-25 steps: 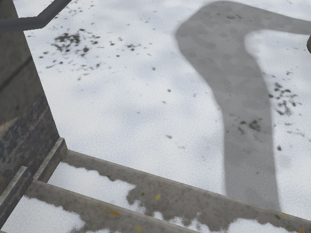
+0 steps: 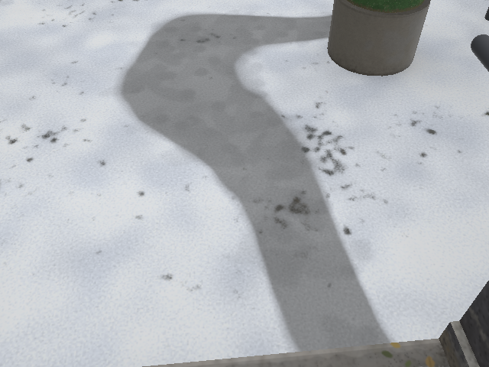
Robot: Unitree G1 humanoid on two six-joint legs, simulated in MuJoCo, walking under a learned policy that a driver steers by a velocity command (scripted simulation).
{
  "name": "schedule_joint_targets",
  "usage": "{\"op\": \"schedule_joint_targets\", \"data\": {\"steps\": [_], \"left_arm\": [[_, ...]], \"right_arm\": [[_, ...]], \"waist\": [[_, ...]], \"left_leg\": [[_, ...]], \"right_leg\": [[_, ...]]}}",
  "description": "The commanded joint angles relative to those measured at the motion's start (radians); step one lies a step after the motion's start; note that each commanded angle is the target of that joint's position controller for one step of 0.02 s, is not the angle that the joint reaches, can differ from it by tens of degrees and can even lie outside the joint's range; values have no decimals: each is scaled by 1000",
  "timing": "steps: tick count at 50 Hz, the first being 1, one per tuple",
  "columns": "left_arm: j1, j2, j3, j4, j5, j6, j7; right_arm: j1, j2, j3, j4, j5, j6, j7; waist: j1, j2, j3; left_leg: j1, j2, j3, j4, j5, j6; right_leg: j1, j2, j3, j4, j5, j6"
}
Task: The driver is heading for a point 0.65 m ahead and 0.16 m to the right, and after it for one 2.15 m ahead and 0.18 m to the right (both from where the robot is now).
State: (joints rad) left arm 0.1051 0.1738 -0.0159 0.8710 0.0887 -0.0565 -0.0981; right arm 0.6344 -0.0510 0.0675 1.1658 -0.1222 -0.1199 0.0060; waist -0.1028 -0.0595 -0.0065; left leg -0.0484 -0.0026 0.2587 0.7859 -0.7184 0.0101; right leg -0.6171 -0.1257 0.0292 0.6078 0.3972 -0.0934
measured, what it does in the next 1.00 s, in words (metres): goes down, turning right: right foot 0.15 m lower, then left foot 0.15 m lower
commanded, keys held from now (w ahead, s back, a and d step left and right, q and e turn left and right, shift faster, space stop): w+e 0.68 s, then w+q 0.32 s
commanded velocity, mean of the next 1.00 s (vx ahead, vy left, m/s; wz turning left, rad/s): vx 0.50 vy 0.00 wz -0.39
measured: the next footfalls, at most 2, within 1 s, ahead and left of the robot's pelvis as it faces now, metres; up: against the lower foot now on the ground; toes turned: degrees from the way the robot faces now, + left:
right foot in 0.12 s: +0.22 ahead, -0.14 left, -0.15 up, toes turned -12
left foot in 0.54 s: +0.51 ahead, +0.06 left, -0.31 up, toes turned -18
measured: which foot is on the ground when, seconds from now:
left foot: down 0.00-0.14, up 0.16-0.52, down 0.54-1.00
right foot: up 0.00-0.10, down 0.12-0.54, up 0.56-1.00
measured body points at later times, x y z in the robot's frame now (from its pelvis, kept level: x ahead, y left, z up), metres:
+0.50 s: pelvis +0.34 -0.02 -0.18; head +0.35 -0.02 +0.27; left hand +0.33 +0.19 -0.33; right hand +0.49 -0.28 -0.26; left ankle +0.50 +0.07 -0.90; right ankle +0.18 -0.13 -0.83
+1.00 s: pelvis +0.61 -0.09 -0.30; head +0.61 -0.10 +0.15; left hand +0.91 -0.04 -0.38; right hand +0.37 -0.18 -0.43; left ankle +0.48 +0.07 -0.98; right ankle +0.71 -0.31 -0.98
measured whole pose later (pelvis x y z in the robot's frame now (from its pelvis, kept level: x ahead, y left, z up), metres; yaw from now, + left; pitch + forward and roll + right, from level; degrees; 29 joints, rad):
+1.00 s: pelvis +0.61 -0.09 -0.30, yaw -23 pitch +3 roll +2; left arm -0.05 0.20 -0.03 0.79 0.10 -0.07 -0.09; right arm 0.67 -0.13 0.02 1.12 -0.08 -0.13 0.00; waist -0.15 -0.03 -0.05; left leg -0.10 -0.04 0.09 0.76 -0.71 0.04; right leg -0.75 -0.11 0.05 0.76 0.20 0.01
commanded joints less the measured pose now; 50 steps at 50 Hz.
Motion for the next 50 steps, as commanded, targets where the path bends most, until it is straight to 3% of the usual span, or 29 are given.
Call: {"op": "schedule_joint_targets", "data": {"steps": [1,4,6,7,8,9,10,11,13,14,16,17,20,25,27,28,29,30,31,32,34,35,37,39,41,43,46,48,50], "left_arm": [[-209,61,12,-84,4,-5,0],[-195,57,26,-22,9,-19,19],[218,141,75,131,-13,-49,38],[524,239,121,208,8,-49,42],[735,330,139,279,-7,-31,42],[811,297,145,304,18,-30,51],[729,268,143,290,-5,-42,57],[548,173,110,224,-22,-40,46],[236,11,39,115,-9,-54,41],[175,58,43,86,-32,-67,40],[177,89,36,82,-48,-78,37],[154,104,33,57,-17,-91,37],[246,54,19,51,1,-110,76],[358,122,6,38,-3,-57,59],[379,189,27,56,20,-41,11],[674,-27,0,103,-28,-46,-9],[701,18,0,70,-63,-56,-24],[415,95,21,-44,-84,-60,-11],[245,137,36,-67,-71,-60,23],[285,94,23,-48,-57,-53,44],[300,-3,-1,-31,-13,-40,37],[295,-4,-6,-24,19,-35,17],[116,72,27,-54,-24,-38,6],[78,85,33,-89,-16,-30,4],[67,90,25,-89,17,-20,3],[21,97,20,-109,23,-12,13],[-236,64,-5,-171,11,-14,30],[-340,29,-22,-178,17,-24,22],[-369,8,-46,-159,8,-28,-8]], "right_arm": [[121,-167,-41,7,29,14,-34],[167,-203,-72,34,37,41,-38],[38,-236,-78,-5,-13,58,8],[72,-184,-65,3,-30,60,56],[163,-90,-40,-28,-3,63,112],[-197,-196,-79,-194,64,29,116],[-426,-225,-88,-282,88,-5,88],[-456,-240,-100,-308,90,-12,56],[-335,-152,-82,-263,30,-4,12],[-312,-129,-85,-250,30,10,0],[-293,-135,-81,-277,24,37,5],[-239,-117,-64,-279,15,36,21],[-394,-173,-48,-327,51,29,11],[-379,-277,-84,-369,45,42,24],[-97,-434,-159,-283,71,17,17],[-23,-490,-161,-276,35,12,27],[48,-490,-161,-306,7,26,52],[43,-480,-169,-264,5,32,62],[-37,-381,-134,-261,31,25,75],[-147,-241,-86,-287,28,21,81],[-324,-110,-45,-299,29,5,50],[-345,-131,-52,-288,51,-23,21],[-192,-178,-46,-205,62,-66,-8],[-132,-312,-75,-142,45,-57,16],[-173,-336,-87,-156,35,-41,43],[-136,-286,-81,-147,40,-23,61],[186,-175,-61,-17,35,-17,-6],[307,-88,-41,16,38,-9,-20],[191,-94,-40,-24,42,9,2]], "waist": [[-45,85,235],[-52,76,153],[133,30,45],[244,-62,-121],[246,-186,-492],[368,-63,-347],[381,-9,-165],[281,97,-100],[75,154,113],[54,68,164],[21,-4,82],[-2,15,73],[133,93,38],[72,62,119],[-50,153,-25],[58,400,-343],[4,338,-434],[-64,288,-150],[-26,148,17],[74,69,23],[200,54,157],[181,110,144],[69,129,132],[112,136,64],[131,73,27],[107,92,28],[-64,94,81],[-119,97,86],[-104,70,154]], "left_leg": [[-41,276,-231,-184,660,150],[72,262,-193,-18,947,121],[-197,208,-119,303,947,75],[-525,146,-88,633,653,-5],[-721,48,-147,1110,-104,-86],[-1023,20,-218,1185,-133,-111],[-1134,71,-258,1129,-134,-104],[-1074,108,-274,999,-42,-63],[-698,205,-379,456,353,44],[-553,168,-327,378,375,49],[-366,125,-292,280,515,42],[-261,105,-277,297,710,47],[-300,129,-352,-182,1280,-12],[-42,72,-268,-367,992,-25],[311,148,-265,-349,1084,136],[671,354,-424,14,1901,352],[743,504,-736,-29,1956,496],[600,563,-885,-181,1312,468],[305,517,-774,-251,955,372],[51,458,-666,-297,840,285],[-408,353,-471,-429,728,195],[-428,266,-401,-464,646,192],[-492,241,-353,-503,659,235],[-335,263,-387,-419,940,260],[-221,253,-388,-330,1018,261],[-178,251,-414,-307,954,286],[439,289,-590,-154,736,285],[432,238,-591,-119,700,268],[60,173,-528,-137,587,250]], "right_leg": [[-58,12,-65,-147,-135,15],[105,57,-129,-264,-249,24],[655,95,-195,-309,-1,-18],[1141,25,-131,-146,296,-138],[1635,-201,168,132,736,-371],[1600,-234,334,19,539,-374],[1391,-221,277,-38,238,-334],[1115,-219,282,-122,-48,-311],[396,-145,171,-235,-261,-240],[160,-103,148,-306,-335,-268],[-45,-51,166,-265,-475,-253],[-177,-16,122,-161,-516,-223],[-81,94,83,82,-802,-111],[-47,69,300,359,-1054,-76],[-26,147,234,798,-693,34],[-277,243,70,1372,-1202,104],[-531,245,88,1667,-1229,148],[-895,195,88,1697,-1121,140],[-904,118,74,1613,-935,117],[-705,51,116,1461,-721,66],[-391,-59,143,1099,-495,3],[-341,-46,105,883,-402,-4],[-176,3,34,503,-184,25],[-183,43,37,467,-294,51],[-216,66,16,471,-269,52],[-183,71,-15,472,-398,68],[-756,3,104,198,-311,129],[-730,-8,51,89,-237,124],[-384,-15,14,-68,-1,100]]}}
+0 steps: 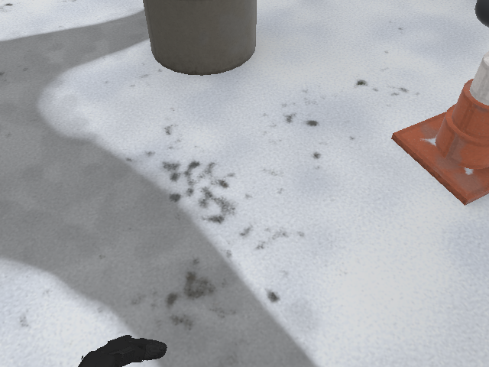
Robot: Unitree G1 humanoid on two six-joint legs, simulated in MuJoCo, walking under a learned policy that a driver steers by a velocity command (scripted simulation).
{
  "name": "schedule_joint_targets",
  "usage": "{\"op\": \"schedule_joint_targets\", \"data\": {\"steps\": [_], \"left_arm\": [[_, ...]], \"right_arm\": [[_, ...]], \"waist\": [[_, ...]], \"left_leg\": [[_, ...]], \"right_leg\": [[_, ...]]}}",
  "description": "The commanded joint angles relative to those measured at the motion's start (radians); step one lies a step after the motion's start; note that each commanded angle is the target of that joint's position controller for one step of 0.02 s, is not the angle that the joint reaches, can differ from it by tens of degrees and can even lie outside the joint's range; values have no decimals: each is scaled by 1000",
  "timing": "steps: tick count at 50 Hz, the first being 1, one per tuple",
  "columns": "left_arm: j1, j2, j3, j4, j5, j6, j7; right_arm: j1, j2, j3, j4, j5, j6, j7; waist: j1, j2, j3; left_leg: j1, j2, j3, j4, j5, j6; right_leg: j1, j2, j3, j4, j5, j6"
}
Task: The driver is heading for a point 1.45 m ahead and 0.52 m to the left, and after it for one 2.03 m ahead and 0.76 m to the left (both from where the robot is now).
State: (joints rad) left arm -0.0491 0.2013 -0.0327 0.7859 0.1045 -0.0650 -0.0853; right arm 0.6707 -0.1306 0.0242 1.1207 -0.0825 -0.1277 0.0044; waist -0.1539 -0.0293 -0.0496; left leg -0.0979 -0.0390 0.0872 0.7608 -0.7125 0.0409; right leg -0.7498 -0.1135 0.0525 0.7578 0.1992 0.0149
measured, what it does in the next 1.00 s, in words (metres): goes down, turning left: right foot 0.15 m lower, then left foot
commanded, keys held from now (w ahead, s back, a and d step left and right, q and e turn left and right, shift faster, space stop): w+q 0.96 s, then w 0.04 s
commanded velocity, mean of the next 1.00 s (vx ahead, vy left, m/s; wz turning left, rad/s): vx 0.50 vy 0.00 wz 0.52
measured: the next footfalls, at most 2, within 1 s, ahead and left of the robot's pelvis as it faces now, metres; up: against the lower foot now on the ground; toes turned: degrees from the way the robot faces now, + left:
right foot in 0.14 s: +0.30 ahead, -0.16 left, -0.15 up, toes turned +2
left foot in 0.64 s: +0.51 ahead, +0.16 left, -0.15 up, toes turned +23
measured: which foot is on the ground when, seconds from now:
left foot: down 0.00-0.14, up 0.16-0.62, down 0.64-1.00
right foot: up 0.00-0.12, down 0.14-0.64, up 0.66-1.00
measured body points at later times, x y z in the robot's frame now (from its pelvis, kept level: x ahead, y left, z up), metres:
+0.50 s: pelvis +0.31 -0.03 -0.10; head +0.32 -0.03 +0.35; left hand +0.21 +0.22 -0.25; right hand +0.58 -0.23 -0.19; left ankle +0.44 +0.14 -0.77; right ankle +0.26 -0.17 -0.83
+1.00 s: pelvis +0.56 +0.11 -0.09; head +0.58 +0.15 +0.36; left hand +0.65 +0.44 -0.17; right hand +0.74 -0.11 -0.20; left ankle +0.47 +0.14 -0.83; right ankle +0.83 +0.07 -0.77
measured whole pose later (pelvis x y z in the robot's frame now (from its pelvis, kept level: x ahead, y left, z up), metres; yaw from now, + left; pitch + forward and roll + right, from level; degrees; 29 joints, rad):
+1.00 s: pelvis +0.56 +0.11 -0.09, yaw +34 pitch +4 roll -1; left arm -0.06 0.24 0.08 0.73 0.00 -0.10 0.01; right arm 0.37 -0.22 -0.10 0.79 0.04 -0.05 -0.01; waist -0.07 -0.03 0.02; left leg -0.16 -0.11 -0.16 0.38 -0.26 0.09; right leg -0.68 -0.04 0.11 0.57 0.12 0.01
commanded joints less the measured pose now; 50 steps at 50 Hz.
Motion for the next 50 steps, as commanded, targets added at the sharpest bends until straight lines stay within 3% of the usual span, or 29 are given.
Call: {"op": "schedule_joint_targets", "data": {"steps": [1,2,5,6,7,8,9,10,12,13,14,16,17,18,20,23,28,29,31,32,33,34,35,37,38,40,42,45,50], "left_arm": [[-206,-11,-33,-71,-19,-13,-28],[-191,10,-33,-74,-37,-2,-29],[-107,143,12,-20,-21,3,-3],[11,224,83,-29,-240,-21,40],[284,230,88,47,-219,-19,64],[524,226,87,152,-153,-23,66],[584,243,94,159,-121,-15,58],[511,262,117,161,-138,6,51],[363,151,103,159,-128,20,48],[311,158,108,159,-123,17,55],[207,105,95,136,-102,8,50],[136,30,76,149,-83,2,62],[127,27,73,142,-90,-11,70],[176,65,86,165,-94,-17,90],[243,88,91,190,-88,-29,132],[308,170,117,179,-127,-30,170],[370,242,167,147,-133,-2,159],[361,255,175,141,-139,-1,153],[382,277,183,138,-153,-4,141],[392,258,175,136,-142,-15,135],[410,146,140,82,-103,-42,115],[359,128,120,28,-118,-100,82],[229,207,148,16,-159,-121,71],[192,139,129,7,-112,-106,94],[240,147,139,15,-104,-81,101],[242,142,146,-8,-103,-48,102],[185,120,142,-42,-77,-41,111],[-3,90,123,-104,-104,-46,115],[-80,105,125,-124,-116,-41,79]], "right_arm": [[68,-94,-16,-22,0,25,25],[24,-172,-34,-30,-37,34,54],[-16,-186,-53,-46,17,25,48],[-48,-143,-75,-53,132,53,-4],[-58,-127,-75,-30,118,56,-21],[-15,-42,-69,-15,130,53,-34],[134,-43,-71,-51,172,31,-39],[105,-82,-79,-118,188,14,-44],[-94,-61,-86,-196,174,41,-76],[-137,-22,-79,-230,157,69,-84],[-134,-38,-90,-242,148,97,-90],[-223,-46,-107,-284,145,128,-91],[-240,-36,-109,-289,122,131,-81],[-279,-32,-111,-308,120,129,-77],[-412,-58,-108,-363,109,120,-50],[-576,-54,-89,-433,81,116,-5],[-728,-113,-95,-545,117,119,34],[-704,-125,-102,-540,99,124,35],[-549,-179,-138,-526,109,128,31],[-366,-247,-179,-481,119,132,16],[-311,-373,-205,-467,121,122,1],[-217,-389,-189,-489,97,99,0],[-207,-312,-172,-465,70,85,-1],[-398,-244,-151,-483,101,72,0],[-474,-219,-145,-501,103,68,5],[-501,-231,-151,-509,104,71,10],[-463,-247,-155,-476,111,56,1],[-366,-236,-152,-428,110,59,-17],[-308,-233,-161,-385,125,53,-22]], "waist": [[-34,32,199],[-1,90,185],[37,40,215],[133,-3,190],[252,45,61],[299,-57,-130],[252,-232,-354],[239,-303,-438],[196,-9,-250],[167,-33,-173],[107,12,-105],[78,-45,40],[73,-84,74],[84,-109,107],[104,-104,110],[149,-24,86],[174,-14,139],[165,-7,112],[75,-5,14],[-19,24,-71],[22,290,-109],[13,335,-319],[-23,203,-212],[97,48,-71],[167,50,-57],[202,44,-53],[196,27,-23],[142,62,12],[101,141,25]], "left_leg": [[-172,160,-290,-169,452,203],[-348,181,-308,-186,414,204],[-167,171,-317,2,496,149],[-197,133,-332,214,700,72],[-324,92,-283,482,595,17],[-571,-27,-246,905,-74,-34],[-709,15,-314,1175,-118,-75],[-788,38,-277,1223,-5,-93],[-853,105,-155,1177,221,-82],[-860,114,-130,1263,300,-62],[-793,160,-173,1110,430,-25],[-728,170,-227,925,512,24],[-687,172,-240,767,563,19],[-676,161,-210,638,581,0],[-674,157,-199,386,682,-19],[-658,124,-118,154,790,-17],[-644,117,-81,31,595,43],[-553,83,-31,3,525,62],[-249,-19,50,-62,465,119],[65,-45,0,-99,516,177],[370,211,-510,-215,489,324],[541,369,-990,-451,325,426],[512,351,-909,-478,377,368],[183,279,-633,-449,622,268],[33,234,-537,-457,705,234],[-94,196,-479,-491,748,222],[-170,167,-408,-517,833,224],[-166,137,-366,-501,792,191],[-167,127,-397,-480,655,161]], "right_leg": [[85,20,-91,-309,249,-25],[324,20,-92,-186,245,-35],[371,14,-80,-343,81,-38],[545,46,15,-396,86,-44],[831,-31,6,-319,332,-33],[1191,-182,94,-117,799,-64],[1388,-331,230,38,915,-165],[1344,-363,407,-115,503,-258],[988,-331,368,-363,-156,-276],[836,-372,389,-404,-240,-298],[646,-349,333,-436,-311,-256],[395,-270,143,-458,-283,-160],[352,-223,40,-474,-246,-137],[334,-185,-25,-486,-248,-139],[377,-167,-86,-475,-180,-144],[502,-217,-109,-476,-163,-147],[683,-240,-177,-449,-104,-124],[682,-230,-225,-397,32,-113],[659,-196,-291,-137,360,-101],[474,-159,-309,131,322,-72],[35,5,-283,594,-456,-11],[-149,120,-3,757,-763,-21],[-285,97,54,760,-679,-41],[-173,20,47,570,-530,-46],[-51,-13,54,476,-480,-42],[46,-9,32,415,-434,-19],[72,14,16,281,-357,-2],[96,65,12,11,-148,15],[267,124,0,-248,0,-10]]}}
